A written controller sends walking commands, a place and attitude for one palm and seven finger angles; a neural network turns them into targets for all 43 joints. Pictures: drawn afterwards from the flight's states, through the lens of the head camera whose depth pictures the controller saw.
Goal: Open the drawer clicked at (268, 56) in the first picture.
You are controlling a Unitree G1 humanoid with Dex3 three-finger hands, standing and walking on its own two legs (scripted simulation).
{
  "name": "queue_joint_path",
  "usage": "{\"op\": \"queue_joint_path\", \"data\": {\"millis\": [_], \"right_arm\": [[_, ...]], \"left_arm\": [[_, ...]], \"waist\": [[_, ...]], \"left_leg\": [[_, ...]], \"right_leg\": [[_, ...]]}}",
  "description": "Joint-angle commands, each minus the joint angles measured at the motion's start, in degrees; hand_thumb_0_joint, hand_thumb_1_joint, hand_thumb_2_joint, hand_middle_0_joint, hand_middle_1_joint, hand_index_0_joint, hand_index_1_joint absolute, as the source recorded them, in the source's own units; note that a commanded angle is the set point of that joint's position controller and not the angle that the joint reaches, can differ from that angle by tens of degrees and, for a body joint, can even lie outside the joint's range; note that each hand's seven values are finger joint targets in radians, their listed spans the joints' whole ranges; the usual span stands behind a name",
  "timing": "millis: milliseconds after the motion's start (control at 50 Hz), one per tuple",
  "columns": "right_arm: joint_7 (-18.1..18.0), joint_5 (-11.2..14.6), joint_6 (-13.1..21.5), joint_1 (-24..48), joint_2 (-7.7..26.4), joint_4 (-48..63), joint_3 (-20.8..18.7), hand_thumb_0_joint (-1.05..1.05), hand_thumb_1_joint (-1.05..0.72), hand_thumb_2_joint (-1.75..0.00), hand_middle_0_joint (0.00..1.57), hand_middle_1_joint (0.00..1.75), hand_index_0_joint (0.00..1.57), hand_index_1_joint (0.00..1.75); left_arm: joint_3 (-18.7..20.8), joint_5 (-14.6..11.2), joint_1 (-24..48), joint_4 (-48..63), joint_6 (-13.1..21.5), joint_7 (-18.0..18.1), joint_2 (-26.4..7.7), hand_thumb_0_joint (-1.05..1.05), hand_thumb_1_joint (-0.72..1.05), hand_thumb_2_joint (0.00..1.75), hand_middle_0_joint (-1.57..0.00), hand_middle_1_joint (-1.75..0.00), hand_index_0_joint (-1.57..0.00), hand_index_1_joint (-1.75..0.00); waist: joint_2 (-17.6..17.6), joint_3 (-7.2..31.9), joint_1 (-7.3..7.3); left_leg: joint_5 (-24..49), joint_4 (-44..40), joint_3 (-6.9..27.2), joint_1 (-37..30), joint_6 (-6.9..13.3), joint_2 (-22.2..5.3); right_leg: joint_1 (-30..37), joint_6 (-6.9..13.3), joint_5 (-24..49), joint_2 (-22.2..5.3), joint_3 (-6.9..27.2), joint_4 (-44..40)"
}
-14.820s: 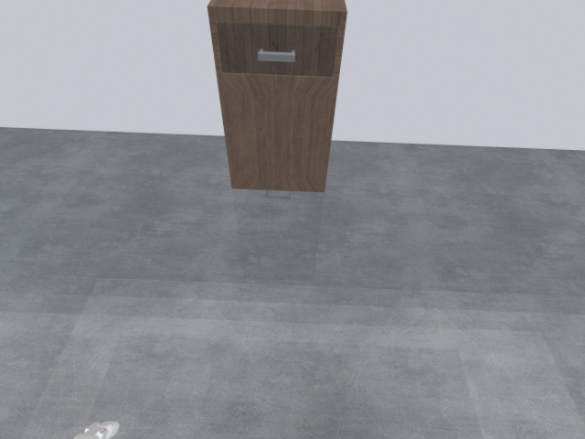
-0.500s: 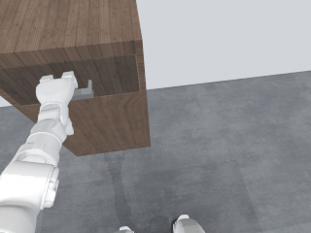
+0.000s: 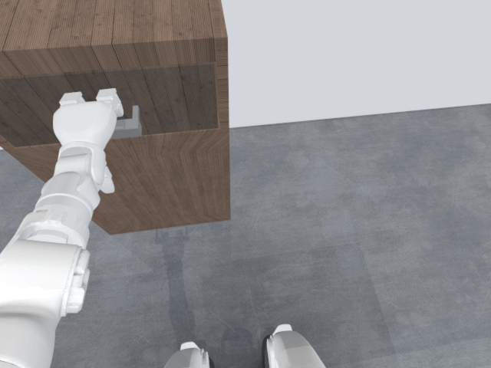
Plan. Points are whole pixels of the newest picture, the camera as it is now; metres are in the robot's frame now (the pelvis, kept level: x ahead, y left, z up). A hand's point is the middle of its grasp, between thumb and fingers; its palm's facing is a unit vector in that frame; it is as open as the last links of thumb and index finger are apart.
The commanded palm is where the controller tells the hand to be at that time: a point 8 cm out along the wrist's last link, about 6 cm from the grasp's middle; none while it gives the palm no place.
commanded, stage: lower the fingers behind the handle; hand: left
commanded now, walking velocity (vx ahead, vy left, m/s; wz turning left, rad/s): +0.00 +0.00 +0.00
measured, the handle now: (103, 121) +0.56 +0.22 -0.01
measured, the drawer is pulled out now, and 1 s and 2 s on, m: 0.00 0.00 0.01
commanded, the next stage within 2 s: close the thumb around the handle in 0.84 s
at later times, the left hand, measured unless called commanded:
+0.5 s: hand (104, 153) +0.51 +0.22 -0.03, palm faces -0.03 -0.01 -1.00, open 13.9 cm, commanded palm +0.49 +0.21 +0.02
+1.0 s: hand (101, 155) +0.50 +0.22 -0.03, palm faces -0.03 -0.02 -1.00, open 13.9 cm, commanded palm +0.49 +0.22 +0.02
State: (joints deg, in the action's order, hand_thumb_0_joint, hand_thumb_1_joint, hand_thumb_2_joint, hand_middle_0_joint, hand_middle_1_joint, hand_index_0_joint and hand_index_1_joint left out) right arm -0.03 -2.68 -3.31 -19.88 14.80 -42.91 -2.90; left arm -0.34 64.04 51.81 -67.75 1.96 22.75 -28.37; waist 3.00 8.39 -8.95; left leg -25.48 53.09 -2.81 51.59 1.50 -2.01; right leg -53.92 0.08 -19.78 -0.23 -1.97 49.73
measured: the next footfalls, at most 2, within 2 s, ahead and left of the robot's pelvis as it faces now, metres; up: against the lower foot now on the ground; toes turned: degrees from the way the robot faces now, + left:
none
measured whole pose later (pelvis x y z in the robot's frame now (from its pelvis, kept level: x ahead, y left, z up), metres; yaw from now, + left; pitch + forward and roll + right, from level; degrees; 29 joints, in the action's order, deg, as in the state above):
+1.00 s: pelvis +0.00 +0.00 -0.02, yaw +0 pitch +27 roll -2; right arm 0.6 -3.4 -2.7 -19.0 14.7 -43.4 -3.1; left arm 0.7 64.8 49.8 -65.0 4.2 25.7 -29.2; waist 3.2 9.3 -8.5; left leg -28.8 61.0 -1.8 59.2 1.6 -2.3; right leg -61.0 0.0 -22.6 -0.2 -2.7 56.7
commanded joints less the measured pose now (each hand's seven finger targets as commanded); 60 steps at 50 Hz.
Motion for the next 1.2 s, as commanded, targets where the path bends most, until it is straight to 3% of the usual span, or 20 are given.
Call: {"op": "queue_joint_path", "data": {"millis": [0,80,220,240,320,400,420,460,500,620,640,680,720,760,880,920,980,1060,1120,1180], "right_arm": [[-1.08,0.11,0.78,-9.68,10.42,2.13,-2.75,0.0,-0.9,-0.9,0.2,0.3,0.2,0.3],[-1.2,-0.03,1.28,-10.35,10.12,2.26,-2.92,0.0,-0.9,-0.9,0.2,0.3,0.2,0.3],[-0.48,-0.98,1.78,-11.27,9.8,1.44,-3.95,0.0,-0.9,-0.9,0.2,0.3,0.2,0.3],[-0.37,-1.12,1.69,-11.39,9.91,1.22,-3.98,0.0,-0.9,-0.9,0.2,0.3,0.2,0.3],[0.31,-1.13,1.35,-10.81,9.95,0.52,-3.8,0.0,-0.9,-0.9,0.2,0.3,0.2,0.3],[0.32,-0.88,0.98,-10.35,10.46,0.33,-3.33,0.0,-0.9,-0.9,0.2,0.3,0.2,0.3],[0.28,-0.86,1.13,-10.34,10.26,0.68,-3.29,0.0,-0.9,-0.9,0.2,0.3,0.2,0.3],[0.2,-0.81,0.88,-10.13,10.64,0.79,-2.97,0.0,-0.9,-0.9,0.2,0.3,0.2,0.3],[-0.16,-0.51,0.78,-10.26,10.44,1.3,-2.94,0.0,-0.9,-0.9,0.2,0.3,0.2,0.3],[-0.87,-0.35,1.03,-10.16,10.07,2.06,-2.67,0.0,-0.9,-0.9,0.2,0.3,0.2,0.3],[-0.92,-0.27,1.03,-10.1,10.06,2.2,-2.7,0.0,-0.9,-0.9,0.2,0.3,0.2,0.3],[-1.07,-0.34,1.22,-10.3,9.98,2.01,-2.76,0.0,-0.9,-0.9,0.2,0.3,0.2,0.3],[-0.94,-0.5,1.34,-10.15,9.96,2.18,-2.91,0.0,-0.9,-0.9,0.2,0.3,0.2,0.3],[-0.74,-0.62,1.44,-10.21,9.75,1.88,-3.19,0.0,-0.9,-0.9,0.2,0.3,0.2,0.3],[-0.12,-0.78,1.41,-10.48,9.98,1.24,-3.58,0.0,-0.9,-0.9,0.2,0.3,0.2,0.3],[-0.13,-0.73,1.3,-10.26,10.21,1.13,-3.38,0.0,-0.9,-0.9,0.2,0.3,0.2,0.3],[-0.17,-0.56,1.19,-10.24,10.23,1.14,-3.32,0.0,-0.9,-0.9,0.2,0.3,0.2,0.3],[-0.37,-0.41,1.02,-10.11,10.54,1.14,-2.86,0.0,-0.9,-0.9,0.2,0.3,0.2,0.3],[-0.86,-0.1,1.14,-9.87,10.5,1.65,-2.43,0.0,-0.9,-0.9,0.2,0.3,0.2,0.3],[-1.06,-0.22,1.26,-10.34,10.58,2.05,-2.41,0.0,-0.9,-0.9,0.2,0.3,0.2,0.3]], "left_arm": [[3.49,-0.02,20.29,7.88,0.37,1.12,-15.6,0.0,-0.5,0.3,-0.3,-1.2,-0.3,-1.2],[1.73,0.35,22.22,8.72,2.31,0.95,-13.41,0.0,-0.5,0.3,-0.3,-1.2,-0.3,-1.2],[2.69,0.91,23.08,13.56,4.6,3.64,-11.87,0.0,-0.5,0.3,-0.3,-1.2,-0.3,-1.2],[3.91,1.11,22.97,14.47,4.59,4.27,-13.08,0.0,-0.5,0.3,-0.3,-1.2,-0.3,-1.2],[2.69,1.46,22.67,11.39,1.83,6.2,-11.29,0.0,-0.5,0.3,-0.3,-1.2,-0.3,-1.2],[3.55,1.66,24.43,9.33,-1.3,6.49,-14.03,0.0,-0.5,0.3,-0.3,-1.2,-0.3,-1.2],[2.12,1.46,24.77,9.46,-1.65,6.19,-12.46,0.0,-0.5,0.3,-0.3,-1.2,-0.3,-1.2],[4.32,0.78,25.16,10.61,-2.05,5.26,-16.07,0.0,-0.5,0.3,-0.3,-1.2,-0.3,-1.2],[3.42,0.3,24.1,10.03,-2.34,3.99,-15.21,0.0,-0.5,0.3,-0.3,-1.2,-0.3,-1.2],[3.14,-0.37,20.78,11.83,0.74,0.84,-14.84,0.0,-0.5,0.3,-0.3,-1.2,-0.3,-1.2],[3.41,-0.33,18.87,10.83,1.13,0.66,-14.75,0.0,-0.5,0.3,-0.3,-1.2,-0.3,-1.2],[3.09,-0.18,19.46,11.1,2.52,0.77,-14.27,0.0,-0.5,0.3,-0.3,-1.2,-0.3,-1.2],[3.91,0.01,18.52,12.28,3.57,1.41,-14.72,0.0,-0.5,0.3,-0.3,-1.2,-0.3,-1.2],[3.88,-0.1,18.63,12.69,4.16,2.18,-13.7,0.0,-0.5,0.3,-0.3,-1.2,-0.3,-1.2],[3.79,0.53,19.43,12.48,2.87,4.87,-13.28,0.0,-0.5,0.3,-0.3,-1.2,-0.3,-1.2],[4.68,0.48,20.67,12.49,1.82,5.2,-15.07,0.0,-0.5,0.3,-0.3,-1.2,-0.3,-1.2],[3.32,0.64,22.44,11.44,0.37,5.17,-14.3,0.0,-0.33,0.37,-0.31,-1.22,-0.31,-1.22],[4.2,0.0,23.12,10.34,-0.64,3.98,-16.23,0.0,-0.11,0.47,-0.33,-1.24,-0.33,-1.24],[3.06,-0.22,22.83,8.28,-0.68,2.53,-16.02,0.0,0.06,0.54,-0.34,-1.26,-0.34,-1.26],[4.38,-0.23,21.79,9.86,0.83,1.37,-17.75,0.0,0.23,0.61,-0.35,-1.28,-0.35,-1.28]], "waist": [[1.01,24.63,0.13],[0.75,24.31,-1.29],[5.5,31.15,-0.72],[5.78,32.48,-0.22],[4.64,29.49,-1.13],[4.16,28.76,-1.46],[4.54,29.15,-1.93],[5.23,31.46,-1.06],[4.08,31.35,-1.5],[3.57,29.91,-0.78],[2.11,28.84,-0.43],[2.24,27.35,-0.99],[2.99,28.35,-0.04],[3.42,28.68,-0.15],[4.47,30.15,-0.48],[4.18,29.67,-0.45],[4.28,30.15,-1.23],[3.39,29.86,-1.34],[2.06,26.5,-1.69],[3.44,29.72,-0.73]], "left_leg": [[20.76,-4.06,2.49,-12.06,1.06,2.66],[20.54,-2.65,3.13,-11.35,1.11,2.34],[28.76,0.95,4.78,-16.69,0.09,1.41],[30.46,1.32,5.13,-17.25,-0.14,1.21],[28.44,1.82,5.09,-14.6,-0.16,1.34],[25.09,1.64,4.6,-12.35,0.13,1.68],[24.97,1.62,4.45,-12.35,0.32,1.83],[25.29,1.37,4.29,-13.1,0.33,1.96],[25.29,1.17,4.26,-13.14,0.51,1.94],[24.51,1.15,3.63,-11.69,0.92,1.98],[23.69,1.14,3.57,-10.84,0.98,2.11],[23.14,1.31,3.75,-10.3,0.99,1.92],[23.49,1.51,3.71,-10.5,0.84,1.98],[24.52,2.01,3.69,-11.09,0.75,1.91],[26.33,2.48,4.14,-12.52,0.34,1.75],[24.8,2.21,3.79,-11.16,0.45,1.9],[23.69,1.79,3.84,-11.51,0.54,2.04],[22.95,1.4,3.8,-11.02,0.72,2.14],[19.11,0.93,3.33,-7.92,1.05,2.42],[21.9,1.33,3.51,-9.65,1.01,2.42]], "right_leg": [[15.89,1.36,15.84,2.58,0.38,-3.63],[12.81,1.36,14.76,2.62,0.16,-2.43],[7.95,1.6,16.27,2.82,-0.63,1.09],[8.07,1.63,16.89,2.84,-0.73,1.68],[6.63,1.63,15.61,2.91,-1.22,1.96],[7.27,1.64,14.8,2.85,-1.01,1.93],[7.75,1.55,15.17,2.85,-0.94,1.69],[9.9,1.62,16.16,2.82,-0.67,1.85],[10.81,1.36,16.76,2.75,-0.69,1.4],[12.24,1.25,17.9,2.72,-0.16,1.04],[12.3,1.29,17.21,2.75,-0.15,0.95],[10.64,1.33,16.48,2.71,-0.22,1.19],[10.64,1.48,16.31,2.74,-0.21,1.62],[9.81,1.55,16.61,2.74,-0.31,1.91],[8.64,1.51,16.74,2.81,-0.6,2.35],[9.65,1.43,16.59,2.79,-0.49,2.18],[9.82,1.39,15.95,2.76,-0.46,1.71],[10.88,1.35,16.08,2.76,-0.28,1.33],[11.06,1.16,14.03,2.63,-0.09,0.68],[12.04,1.34,16.26,2.61,0.03,1.52]]}}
